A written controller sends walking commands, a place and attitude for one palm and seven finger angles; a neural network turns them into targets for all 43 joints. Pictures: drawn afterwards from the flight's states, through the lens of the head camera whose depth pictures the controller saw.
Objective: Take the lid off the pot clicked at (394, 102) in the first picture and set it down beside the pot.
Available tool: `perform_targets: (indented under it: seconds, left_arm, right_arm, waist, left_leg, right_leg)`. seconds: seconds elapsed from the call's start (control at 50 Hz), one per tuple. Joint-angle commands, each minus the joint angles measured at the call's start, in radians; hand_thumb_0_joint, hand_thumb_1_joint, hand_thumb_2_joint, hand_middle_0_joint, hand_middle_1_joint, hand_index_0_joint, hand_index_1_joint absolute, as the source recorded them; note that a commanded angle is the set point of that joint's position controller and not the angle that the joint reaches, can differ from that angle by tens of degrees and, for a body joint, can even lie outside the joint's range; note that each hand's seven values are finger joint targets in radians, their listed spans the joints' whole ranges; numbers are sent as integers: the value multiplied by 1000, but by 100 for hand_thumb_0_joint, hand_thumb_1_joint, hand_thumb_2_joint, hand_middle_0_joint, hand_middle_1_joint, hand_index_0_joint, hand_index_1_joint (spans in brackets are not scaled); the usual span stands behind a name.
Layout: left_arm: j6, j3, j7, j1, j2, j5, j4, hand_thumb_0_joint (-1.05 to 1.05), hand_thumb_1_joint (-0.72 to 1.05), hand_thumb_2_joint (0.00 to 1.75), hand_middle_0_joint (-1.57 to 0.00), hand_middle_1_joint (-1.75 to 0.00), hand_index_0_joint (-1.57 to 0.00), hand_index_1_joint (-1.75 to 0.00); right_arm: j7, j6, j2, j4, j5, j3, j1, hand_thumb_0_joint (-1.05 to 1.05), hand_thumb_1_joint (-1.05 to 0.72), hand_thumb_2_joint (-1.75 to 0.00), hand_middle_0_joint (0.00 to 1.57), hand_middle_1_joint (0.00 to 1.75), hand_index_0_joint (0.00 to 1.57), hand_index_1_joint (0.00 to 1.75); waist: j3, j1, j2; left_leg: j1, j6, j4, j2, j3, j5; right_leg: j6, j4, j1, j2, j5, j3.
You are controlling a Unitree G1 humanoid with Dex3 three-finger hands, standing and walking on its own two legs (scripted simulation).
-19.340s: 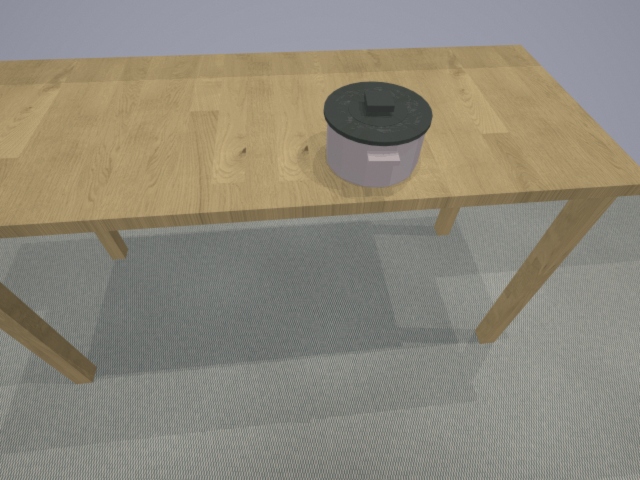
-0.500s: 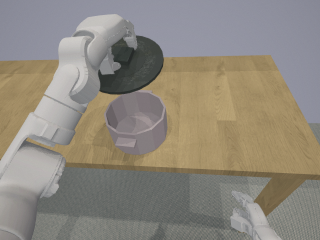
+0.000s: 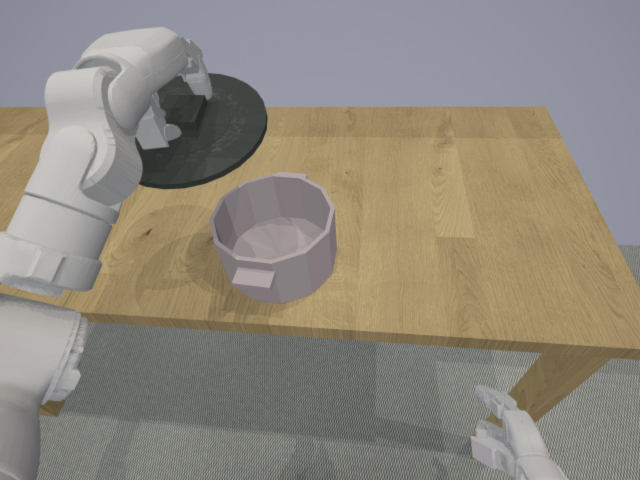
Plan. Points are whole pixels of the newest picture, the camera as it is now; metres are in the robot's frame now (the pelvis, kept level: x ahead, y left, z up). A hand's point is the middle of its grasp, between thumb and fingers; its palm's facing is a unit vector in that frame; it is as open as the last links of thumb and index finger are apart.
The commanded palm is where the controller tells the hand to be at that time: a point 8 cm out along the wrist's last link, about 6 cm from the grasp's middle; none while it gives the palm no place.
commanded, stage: move the lid sideways beside the pot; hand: left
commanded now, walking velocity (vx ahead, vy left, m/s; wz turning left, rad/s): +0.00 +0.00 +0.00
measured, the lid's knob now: (181, 112) +0.46 +0.19 +0.25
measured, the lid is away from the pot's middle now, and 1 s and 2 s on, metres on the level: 0.08 0.21 0.23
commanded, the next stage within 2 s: lower the lid onto the table in 1.44 s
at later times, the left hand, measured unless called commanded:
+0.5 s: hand (117, 107) +0.43 +0.24 +0.27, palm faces -0.09 -0.06 -0.99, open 8.5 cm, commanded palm +0.39 +0.25 +0.34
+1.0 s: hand (58, 115) +0.42 +0.31 +0.26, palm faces -0.12 -0.06 -0.99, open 8.5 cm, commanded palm +0.40 +0.31 +0.34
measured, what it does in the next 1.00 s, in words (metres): stands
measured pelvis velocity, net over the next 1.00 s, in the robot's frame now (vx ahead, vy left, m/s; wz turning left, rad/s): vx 0.00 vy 0.01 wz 0.01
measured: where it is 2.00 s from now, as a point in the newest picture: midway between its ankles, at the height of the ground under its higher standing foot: outside the picture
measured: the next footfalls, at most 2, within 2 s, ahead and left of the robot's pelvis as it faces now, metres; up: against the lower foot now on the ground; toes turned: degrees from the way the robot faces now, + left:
none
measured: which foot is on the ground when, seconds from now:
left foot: down 0.00-1.00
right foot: down 0.00-1.00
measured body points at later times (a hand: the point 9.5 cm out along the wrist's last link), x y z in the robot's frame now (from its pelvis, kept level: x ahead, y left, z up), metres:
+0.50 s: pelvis +0.00 +0.00 +0.00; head +0.03 -0.03 +0.45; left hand +0.43 +0.24 +0.32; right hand +0.18 -0.24 -0.11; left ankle +0.01 +0.13 -0.74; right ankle +0.01 -0.14 -0.74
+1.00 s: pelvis +0.00 +0.01 +0.00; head +0.04 -0.01 +0.45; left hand +0.42 +0.31 +0.32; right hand +0.18 -0.23 -0.11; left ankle +0.01 +0.13 -0.74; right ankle +0.01 -0.14 -0.74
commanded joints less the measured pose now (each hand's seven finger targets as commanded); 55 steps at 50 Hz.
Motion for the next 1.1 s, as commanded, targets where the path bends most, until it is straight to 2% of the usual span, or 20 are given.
perform_targets:
  seconds: [0.0, 0.02, 0.08, 0.16, 0.22, 0.34, 0.36, 0.46, 0.52, 0.56, 0.62, 0.66, 0.72, 0.8, 0.86, 0.92, 0.96, 1.0, 1.06, 1.08]
  left_arm:
    - [-20, 165, 63, -626, 248, 40, -172, 0, 47, 123, -112, -97, -85, -81]
    - [-15, 208, 60, -590, 297, 45, -93, 0, 47, 123, -112, -97, -85, -81]
    - [-34, 158, 56, -641, 254, 42, -123, 0, 47, 123, -112, -97, -85, -81]
    - [-52, 210, 60, -608, 310, 47, -207, 0, 47, 123, -112, -97, -85, -81]
    - [-38, 205, 41, -550, 300, 48, -30, 0, 47, 123, -112, -97, -85, -81]
    - [-68, 239, 45, -552, 350, 39, -146, 0, 47, 123, -112, -97, -85, -81]
    - [-67, 286, 47, -543, 404, 55, -117, 0, 47, 123, -112, -97, -85, -81]
    - [-83, 296, 31, -508, 430, 53, -137, 0, 47, 123, -112, -97, -85, -81]
    - [-86, 286, 21, -509, 430, 54, -49, 0, 47, 123, -112, -97, -85, -81]
    - [-103, 305, 28, -534, 469, 54, -120, 0, 47, 123, -112, -97, -85, -81]
    - [-117, 286, 26, -587, 456, 49, -115, 0, 47, 123, -112, -97, -85, -81]
    - [-135, 326, 40, -601, 508, 48, -202, 0, 47, 123, -112, -97, -85, -81]
    - [-128, 303, 27, -544, 467, 49, -61, 0, 47, 123, -112, -97, -85, -81]
    - [-136, 287, 28, -544, 461, 52, -48, 0, 47, 123, -112, -97, -85, -81]
    - [-150, 354, 36, -541, 543, 57, -104, 0, 47, 123, -112, -97, -85, -81]
    - [-146, 351, 24, -484, 528, 63, 39, 0, 47, 123, -112, -97, -85, -81]
    - [-161, 345, 24, -493, 544, 67, 35, 0, 47, 123, -112, -97, -85, -81]
    - [-168, 321, 25, -540, 528, 67, 16, 0, 47, 123, -112, -97, -85, -81]
    - [-193, 396, 41, -599, 626, 69, -124, 0, 47, 123, -112, -97, -85, -81]
    - [-190, 366, 33, -574, 575, 75, -45, 0, 47, 123, -112, -97, -85, -81]
  right_arm:
    - [-7, -49, -90, -154, 1, -39, -139, 0, -90, -90, 20, 30, 20, 30]
    - [-10, -41, -102, -139, -1, -40, -127, 0, -90, -90, 20, 30, 20, 30]
    - [-7, -39, -99, -148, 2, -39, -133, 0, -90, -90, 20, 30, 20, 30]
    - [2, -44, -96, -163, -5, -42, -122, 0, -90, -90, 20, 30, 20, 30]
    - [-4, -19, -110, -139, 2, -44, -104, 0, -90, -90, 20, 30, 20, 30]
    - [0, -22, -117, -165, -1, -52, -105, 0, -90, -90, 20, 30, 20, 30]
    - [-1, -20, -114, -158, -2, -51, -82, 0, -90, -90, 20, 30, 20, 30]
    - [3, -7, -119, -175, 4, -53, -82, 0, -90, -90, 20, 30, 20, 30]
    - [-4, 9, -126, -161, 9, -54, -74, 0, -90, -90, 20, 30, 20, 30]
    - [-5, 4, -127, -173, 10, -56, -66, 0, -90, -90, 20, 30, 20, 30]
    - [-12, 5, -124, -163, 11, -57, -68, 0, -90, -90, 20, 30, 20, 30]
    - [-11, -8, -122, -169, 7, -58, -61, 0, -90, -90, 20, 30, 20, 30]
    - [-13, 6, -129, -141, 8, -59, -53, 0, -90, -90, 20, 30, 20, 30]
    - [-10, 14, -129, -144, 14, -57, -56, 0, -90, -90, 20, 30, 20, 30]
    - [-5, 15, -133, -152, 7, -58, -46, 0, -90, -90, 20, 30, 20, 30]
    - [-11, 28, -137, -134, 8, -58, -32, 0, -90, -90, 20, 30, 20, 30]
    - [-10, 34, -140, -141, 13, -56, -24, 0, -90, -90, 20, 30, 20, 30]
    - [-14, 37, -137, -145, 15, -58, -33, 0, -90, -90, 20, 30, 20, 30]
    - [-13, 27, -136, -155, 8, -60, -19, 0, -90, -90, 20, 30, 20, 30]
    - [-16, 27, -130, -149, 4, -60, -35, 0, -90, -90, 20, 30, 20, 30]
  waist:
    - [-428, -16, -41]
    - [-389, -13, -64]
    - [-394, -25, -37]
    - [-498, -7, -4]
    - [-345, -20, -87]
    - [-446, -16, -10]
    - [-457, -6, -45]
    - [-454, -4, -28]
    - [-369, -21, -58]
    - [-444, -16, -19]
    - [-426, -30, 6]
    - [-516, -21, 57]
    - [-397, -33, 24]
    - [-392, -35, 19]
    - [-474, -19, 42]
    - [-375, -31, -20]
    - [-403, -32, -22]
    - [-397, -41, 5]
    - [-515, -28, 76]
    - [-459, -38, 71]
  left_leg:
    - [174, 62, -26, -29, 46, 224]
    - [143, 62, -33, -26, 45, 201]
    - [154, 63, -37, -28, 44, 191]
    - [192, 61, -22, -30, 38, 310]
    - [123, 63, -41, -22, 48, 195]
    - [176, 66, -16, -28, 43, 291]
    - [158, 66, -24, -28, 45, 286]
    - [150, 66, -18, -29, 51, 314]
    - [120, 70, -25, -26, 56, 229]
    - [154, 71, -19, -30, 54, 260]
    - [171, 75, -18, -31, 44, 266]
    - [220, 72, -11, -30, 34, 341]
    - [180, 70, -19, -27, 36, 285]
    - [166, 68, -23, -23, 37, 280]
    - [188, 69, -17, -26, 31, 338]
    - [140, 72, -17, -25, 38, 273]
    - [134, 70, -27, -26, 43, 256]
    - [148, 73, -21, -24, 41, 265]
    - [213, 76, -13, -29, 26, 366]
    - [197, 80, 2, -33, 31, 353]
  right_leg:
    - [-67, -32, 124, 49, 257, -69]
    - [-67, -42, 118, 50, 242, -72]
    - [-68, -49, 113, 52, 228, -75]
    - [-71, -22, 173, 53, 321, -66]
    - [-65, -58, 101, 52, 237, -83]
    - [-72, -39, 150, 53, 310, -70]
    - [-68, -37, 168, 54, 309, -70]
    - [-66, -31, 177, 50, 344, -69]
    - [-62, -58, 123, 53, 272, -83]
    - [-63, -47, 154, 55, 288, -72]
    - [-65, -60, 129, 61, 278, -83]
    - [-68, -44, 165, 64, 308, -73]
    - [-69, -72, 102, 66, 268, -91]
    - [-72, -67, 101, 63, 260, -94]
    - [-74, -54, 150, 66, 292, -87]
    - [-70, -76, 103, 67, 261, -100]
    - [-68, -70, 123, 65, 252, -96]
    - [-70, -72, 107, 64, 254, -99]
    - [-72, -60, 167, 71, 305, -88]
    - [-74, -73, 130, 71, 299, -93]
